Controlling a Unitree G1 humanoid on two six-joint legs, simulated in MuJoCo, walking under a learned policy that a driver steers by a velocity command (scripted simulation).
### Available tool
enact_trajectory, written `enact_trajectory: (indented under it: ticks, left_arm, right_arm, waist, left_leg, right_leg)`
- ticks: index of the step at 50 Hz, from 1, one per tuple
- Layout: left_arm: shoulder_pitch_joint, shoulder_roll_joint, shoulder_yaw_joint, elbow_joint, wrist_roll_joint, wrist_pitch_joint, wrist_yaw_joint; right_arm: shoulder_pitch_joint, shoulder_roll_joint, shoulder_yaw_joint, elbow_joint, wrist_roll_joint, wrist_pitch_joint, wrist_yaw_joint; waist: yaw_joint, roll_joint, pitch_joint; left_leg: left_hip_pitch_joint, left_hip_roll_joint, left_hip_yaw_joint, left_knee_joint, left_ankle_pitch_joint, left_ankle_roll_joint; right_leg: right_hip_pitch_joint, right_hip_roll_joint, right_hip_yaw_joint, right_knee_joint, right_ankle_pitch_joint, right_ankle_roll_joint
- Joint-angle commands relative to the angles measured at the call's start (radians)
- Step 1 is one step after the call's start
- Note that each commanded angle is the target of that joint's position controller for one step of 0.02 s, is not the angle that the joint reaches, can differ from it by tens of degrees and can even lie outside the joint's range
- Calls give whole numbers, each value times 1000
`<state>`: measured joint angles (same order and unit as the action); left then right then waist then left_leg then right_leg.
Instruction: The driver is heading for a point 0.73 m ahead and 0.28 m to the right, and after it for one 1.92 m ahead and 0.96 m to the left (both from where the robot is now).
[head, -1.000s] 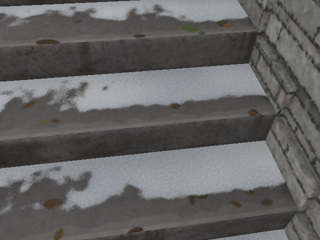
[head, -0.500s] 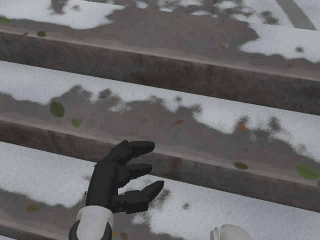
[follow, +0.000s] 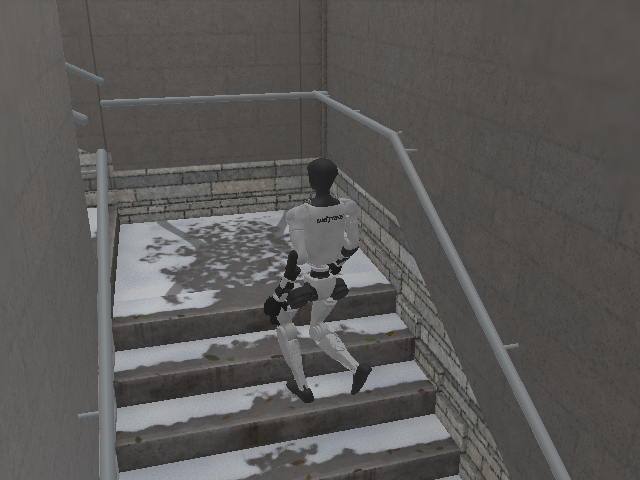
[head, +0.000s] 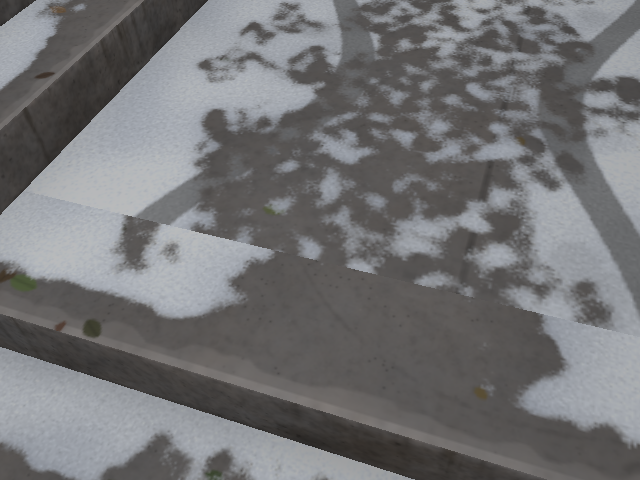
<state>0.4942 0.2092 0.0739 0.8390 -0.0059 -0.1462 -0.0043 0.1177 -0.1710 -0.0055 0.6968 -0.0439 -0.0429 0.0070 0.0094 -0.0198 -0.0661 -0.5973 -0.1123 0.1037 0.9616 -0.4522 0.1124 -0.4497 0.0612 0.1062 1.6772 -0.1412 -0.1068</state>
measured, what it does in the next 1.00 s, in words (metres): climbs, turning right: right foot 0.15 m higher, then left foot 0.15 m higher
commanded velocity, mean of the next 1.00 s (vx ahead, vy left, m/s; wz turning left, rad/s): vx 1.00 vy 0.00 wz -0.35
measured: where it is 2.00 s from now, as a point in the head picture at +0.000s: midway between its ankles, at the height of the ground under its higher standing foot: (455, 48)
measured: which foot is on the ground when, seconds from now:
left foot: down 0.00-0.26, up 0.28-0.58, down 0.60-0.98, up 1.00-1.00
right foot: up 0.00-0.26, down 0.28-0.60, up 0.62-0.96, down 0.98-1.00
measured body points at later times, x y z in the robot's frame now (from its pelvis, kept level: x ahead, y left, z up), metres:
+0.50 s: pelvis +0.43 -0.10 +0.20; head +0.45 -0.10 +0.65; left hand +0.43 +0.17 +0.07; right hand +0.67 -0.33 +0.22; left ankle +0.55 -0.01 -0.25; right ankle +0.26 -0.11 -0.52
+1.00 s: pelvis +0.89 -0.31 +0.34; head +0.91 -0.32 +0.79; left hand +1.24 -0.25 +0.33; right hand +0.70 -0.53 +0.22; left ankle +0.72 -0.07 -0.34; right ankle +0.95 -0.46 -0.38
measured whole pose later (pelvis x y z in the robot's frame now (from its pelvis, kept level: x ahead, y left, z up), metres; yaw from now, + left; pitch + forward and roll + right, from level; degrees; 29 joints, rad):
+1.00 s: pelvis +0.89 -0.31 +0.34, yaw -19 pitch +4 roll +1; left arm -0.07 0.19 -0.01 0.51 0.06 -0.11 -0.02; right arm 0.61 -0.28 -0.09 0.92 -0.02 -0.11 0.01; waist -0.12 -0.01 -0.05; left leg -0.01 0.01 -0.10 0.67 -0.49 0.05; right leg -0.57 -0.03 0.01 0.64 -0.15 -0.04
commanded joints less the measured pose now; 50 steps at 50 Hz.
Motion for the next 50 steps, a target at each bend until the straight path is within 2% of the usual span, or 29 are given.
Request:
enact_trajectory:
  ticks: [1, 3, 5, 7, 9, 11, 12, 13, 14, 15, 16, 17, 19, 22, 25, 26, 28, 29, 30, 31, 32, 35, 38, 41, 43, 45, 48, 49, 50]
  left_arm:
    - [-364, -200, -93, -350, 70, -3, 2]
    - [-326, -186, -103, -340, 19, 57, 17]
    - [-492, -213, -125, -423, 1, 93, 45]
    - [-606, -124, -136, -489, -23, 112, 48]
    - [-390, -51, -107, -391, -13, 118, 27]
    - [-186, 26, -74, -292, 12, 135, 11]
    - [-223, 56, -61, -311, 30, 120, 1]
    - [-181, 113, -46, -293, -7, 93, -16]
    - [-97, 127, -23, -276, -24, 74, -7]
    - [-201, 146, 7, -184, -32, 82, -7]
    - [-183, 226, 22, -166, 4, 98, -7]
    - [-97, 246, 36, -142, 11, 114, 8]
    - [24, 116, -3, -32, 51, 86, 16]
    - [-85, 15, -40, 9, 28, 44, 9]
    - [-64, 113, -14, 32, 6, 43, 24]
    - [-185, 117, -11, -37, -18, 38, 29]
    - [-196, 412, 88, -69, -60, -20, 16]
    - [-235, 428, 113, -93, -41, -38, -1]
    - [-296, 279, 91, -109, -2, -60, -33]
    - [-263, 107, 54, -163, 14, -55, -63]
    - [-168, 63, 45, -198, 17, -35, -61]
    - [-304, -136, -53, -321, 73, 46, -26]
    - [-360, -95, -75, -356, 31, 107, -11]
    - [-423, 51, -64, -405, 33, 96, -34]
    - [-398, 18, -68, -352, 25, 67, -71]
    - [-461, 50, -51, -344, 22, 65, -59]
    - [-221, 157, 2, -280, 44, 50, -3]
    - [-63, 224, 26, -264, 80, 42, 19]
    - [-16, 288, 29, -260, 108, 35, 25]
  right_arm:
    - [264, -9, -36, 198, -15, -41, -6]
    - [246, 45, -12, 234, -23, -60, -3]
    - [240, -1, -8, 288, -11, -89, 17]
    - [181, -47, 9, 295, 30, -97, 10]
    - [124, -116, 7, 247, 79, -107, -25]
    - [115, -393, -75, 180, 151, -148, -38]
    - [199, -404, -95, 141, 139, -138, -46]
    - [164, -426, -114, 102, 106, -117, -33]
    - [92, -372, -124, 52, 88, -98, -16]
    - [83, -192, -93, 2, -16, -96, 5]
    - [178, -29, -48, -93, -47, -110, 10]
    - [63, -22, -24, -179, -46, -112, 20]
    - [-194, 98, 41, -306, -67, -117, 8]
    - [-251, 66, 66, -369, -29, -67, -14]
    - [-359, 40, 93, -478, -27, -39, -15]
    - [-167, 14, 73, -404, -17, -48, -16]
    - [163, -117, -11, -301, 6, -36, -43]
    - [325, -163, -48, -259, 15, -21, -49]
    - [398, -273, -88, -203, 27, -23, -41]
    - [350, -307, -90, -161, 21, -20, -35]
    - [223, -261, -93, -141, 3, -24, -27]
    - [214, -10, -31, 65, 27, -79, -7]
    - [244, 28, -18, 159, 14, -95, -4]
    - [138, -135, -55, 115, 22, -109, -17]
    - [179, -240, -87, 100, 51, -127, -14]
    - [249, -322, -112, 111, 39, -125, -3]
    - [329, -327, -119, 129, 32, -89, 2]
    - [316, -264, -109, 96, 20, -81, 1]
    - [356, -74, -70, 35, 23, -76, 2]
  waist:
    - [-43, 3, 21]
    - [31, 3, 150]
    - [77, 45, 254]
    - [126, 18, 298]
    - [198, 16, 120]
    - [263, 61, -230]
    - [220, 61, -307]
    - [238, 91, -346]
    - [285, 131, -326]
    - [127, -60, -137]
    - [12, -160, -200]
    - [65, -88, -284]
    - [70, -14, 141]
    - [-59, 30, 299]
    - [-59, 26, 199]
    - [-152, 91, 75]
    - [-319, 74, -374]
    - [-397, -9, -426]
    - [-401, 175, -428]
    - [-265, 405, -383]
    - [-166, 363, -369]
    - [-13, 62, 71]
    - [71, 18, 238]
    - [117, 29, 204]
    - [88, -22, 81]
    - [38, 1, 65]
    - [151, 104, -123]
    - [213, 93, -233]
    - [134, -179, -288]
  left_leg:
    - [488, 294, -614, -576, 74, 161]
    - [312, 302, -353, -668, 211, 82]
    - [157, 331, -233, -817, 188, 39]
    - [-119, 272, -30, -1057, 323, 13]
    - [-151, 215, 141, -1029, 1040, 38]
    - [242, 302, 103, -788, 1917, 46]
    - [492, 329, 59, -506, 2133, 33]
    - [629, 326, 44, -206, 2167, 10]
    - [627, 239, 35, 224, 1788, -22]
    - [118, 97, -83, 600, 366, -53]
    - [-316, 45, -160, 1060, 153, -85]
    - [-539, 40, -167, 1281, 93, -69]
    - [-930, 50, -129, 1509, -45, -35]
    - [-746, 128, -87, 1164, -186, -17]
    - [-325, 162, 0, 637, -182, -25]
    - [237, 115, 48, 448, 72, -21]
    - [793, 37, -51, 314, 108, -40]
    - [755, 64, -120, 96, -34, -18]
    - [744, 219, -372, -89, -160, 64]
    - [684, 408, -792, -392, 62, 123]
    - [670, 482, -1067, -549, -186, 220]
    - [367, 394, -763, -573, -185, 132]
    - [144, 278, -381, -659, 24, 43]
    - [-11, 170, -240, -866, 176, 61]
    - [-75, 176, -208, -939, 228, 83]
    - [259, 228, -234, -897, 537, 90]
    - [425, 210, -224, -328, 933, 1]
    - [221, 168, -227, 2, 658, -16]
    - [-25, 96, -205, 351, -40, -17]
  right_leg:
    - [-771, -10, 106, 695, -227, -102]
    - [-825, -2, 43, 736, -306, -94]
    - [-908, -6, 6, 729, -432, -86]
    - [-604, -52, -129, 195, -358, -52]
    - [-85, -23, -272, -12, -167, -32]
    - [153, 30, -262, -206, -135, -49]
    - [93, 56, -223, -404, -241, -74]
    - [131, 98, -245, -686, -166, -35]
    - [205, 63, -79, -1138, -58, -87]
    - [364, 43, 107, -1120, 129, -136]
    - [632, -126, 385, -999, 842, -281]
    - [707, -173, 576, -1151, 233, -332]
    - [522, -141, 503, -1283, 62, -238]
    - [47, -86, 258, -1439, 43, -108]
    - [-143, -94, 202, -1750, 181, -164]
    - [-358, -46, 117, -1672, 708, -144]
    - [-176, -124, 200, -1274, 1506, -123]
    - [-4, -135, 234, -941, 1648, -73]
    - [3, 18, 169, -388, 822, -19]
    - [-168, 137, 83, -20, -29, 9]
    - [-339, 98, 93, 226, -53, -8]
    - [-631, -5, 61, 423, -176, -60]
    - [-623, -30, 70, 60, -315, -30]
    - [-231, -134, -86, -561, -5, 40]
    - [227, -105, -120, -835, 278, 66]
    - [166, -60, -150, -990, 156, 71]
    - [462, -33, -155, -1132, 19, 54]
    - [694, -192, -6, -1064, -175, 42]
    - [817, -448, 346, -1104, -226, 66]
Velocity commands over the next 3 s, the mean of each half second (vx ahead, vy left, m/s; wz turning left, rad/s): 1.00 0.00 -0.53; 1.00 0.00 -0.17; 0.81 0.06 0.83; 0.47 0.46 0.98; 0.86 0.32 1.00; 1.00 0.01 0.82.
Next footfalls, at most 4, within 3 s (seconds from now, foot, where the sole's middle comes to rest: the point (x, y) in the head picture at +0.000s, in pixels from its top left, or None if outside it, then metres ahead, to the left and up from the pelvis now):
0.28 right None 0.30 -0.12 -0.56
0.60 left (388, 287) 0.74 -0.07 -0.41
0.98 right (573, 191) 0.99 -0.47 -0.41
1.40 left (485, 64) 1.48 -0.38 -0.41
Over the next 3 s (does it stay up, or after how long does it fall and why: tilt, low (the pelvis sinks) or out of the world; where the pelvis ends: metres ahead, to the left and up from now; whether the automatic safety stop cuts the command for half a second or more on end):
stays up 1.70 0.41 0.36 its command is cut before an obstacle after 1.2 s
